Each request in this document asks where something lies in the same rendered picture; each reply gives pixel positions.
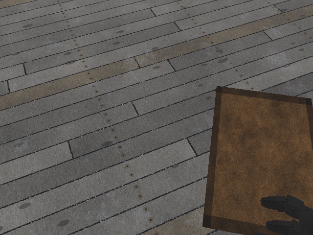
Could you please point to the right robot hand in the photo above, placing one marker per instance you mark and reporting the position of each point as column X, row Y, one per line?
column 293, row 207

